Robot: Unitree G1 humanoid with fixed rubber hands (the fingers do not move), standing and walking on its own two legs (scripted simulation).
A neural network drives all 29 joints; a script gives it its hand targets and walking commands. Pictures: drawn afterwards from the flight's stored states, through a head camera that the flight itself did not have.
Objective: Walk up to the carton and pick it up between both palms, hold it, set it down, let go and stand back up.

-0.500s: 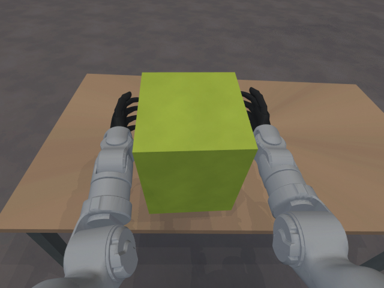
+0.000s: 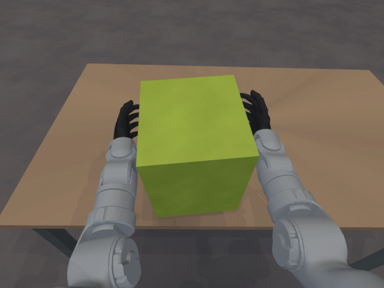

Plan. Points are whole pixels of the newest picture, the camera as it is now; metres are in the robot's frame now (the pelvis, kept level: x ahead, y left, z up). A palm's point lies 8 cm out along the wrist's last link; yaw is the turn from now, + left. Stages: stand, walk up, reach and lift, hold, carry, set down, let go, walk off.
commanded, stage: set down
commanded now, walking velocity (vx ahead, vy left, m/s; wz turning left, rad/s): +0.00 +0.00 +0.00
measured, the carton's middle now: (192, 150) +0.40 +0.01 +0.06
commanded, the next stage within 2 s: none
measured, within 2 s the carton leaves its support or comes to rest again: rests again in 1.62 s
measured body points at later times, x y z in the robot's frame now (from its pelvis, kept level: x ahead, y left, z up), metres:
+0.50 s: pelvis -0.01 +0.00 +0.00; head +0.03 +0.01 +0.45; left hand +0.41 +0.16 +0.08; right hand +0.43 -0.13 +0.11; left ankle +0.00 +0.13 -0.74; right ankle -0.01 -0.12 -0.74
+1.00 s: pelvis +0.00 +0.00 +0.00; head +0.05 +0.00 +0.45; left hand +0.42 +0.16 +0.07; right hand +0.44 -0.13 +0.09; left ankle +0.00 +0.13 -0.74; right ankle -0.01 -0.12 -0.74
